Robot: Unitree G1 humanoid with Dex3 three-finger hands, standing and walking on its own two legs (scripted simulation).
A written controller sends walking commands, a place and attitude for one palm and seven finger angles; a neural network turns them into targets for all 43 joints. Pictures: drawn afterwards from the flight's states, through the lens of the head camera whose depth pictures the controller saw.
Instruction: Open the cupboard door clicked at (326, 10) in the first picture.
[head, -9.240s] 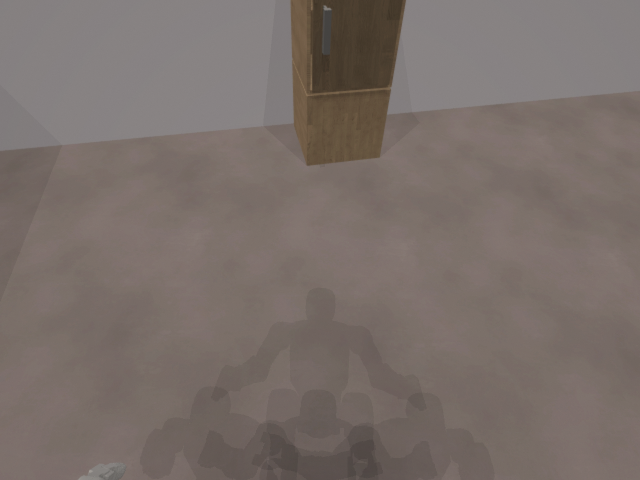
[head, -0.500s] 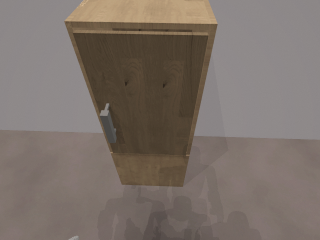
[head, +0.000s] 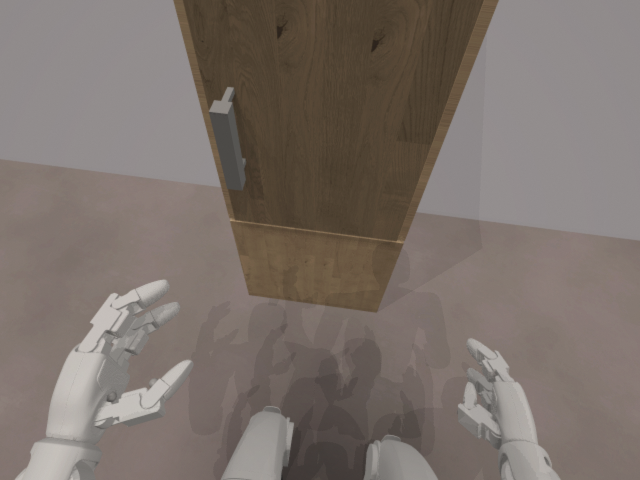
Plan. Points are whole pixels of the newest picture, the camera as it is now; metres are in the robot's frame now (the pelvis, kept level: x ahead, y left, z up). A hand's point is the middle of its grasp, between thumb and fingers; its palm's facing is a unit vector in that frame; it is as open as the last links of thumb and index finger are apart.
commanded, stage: raise the hand with hooked fingers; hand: left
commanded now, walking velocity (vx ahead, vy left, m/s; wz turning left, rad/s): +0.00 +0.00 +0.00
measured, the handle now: (233, 140) +0.59 +0.22 +0.03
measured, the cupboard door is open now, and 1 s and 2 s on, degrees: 0 0 0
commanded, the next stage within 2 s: move the hooked fingers beside the handle in 1.50 s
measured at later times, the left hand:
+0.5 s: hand (124, 334) +0.25 +0.26 +0.04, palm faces -0.01 -1.00 -0.04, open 12.6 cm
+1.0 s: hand (95, 297) +0.29 +0.31 +0.05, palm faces -0.01 -1.00 -0.06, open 14.0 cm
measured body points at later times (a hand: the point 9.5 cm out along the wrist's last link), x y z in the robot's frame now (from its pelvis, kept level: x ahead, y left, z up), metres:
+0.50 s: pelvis -0.01 +0.04 +0.01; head +0.07 +0.06 +0.45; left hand +0.24 +0.31 +0.05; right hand +0.15 -0.23 -0.06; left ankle +0.05 +0.13 -0.62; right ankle +0.02 -0.09 -0.62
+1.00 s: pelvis +0.00 +0.04 +0.01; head +0.09 +0.07 +0.45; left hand +0.28 +0.36 +0.05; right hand +0.17 -0.21 -0.07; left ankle +0.05 +0.13 -0.62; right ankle +0.02 -0.09 -0.62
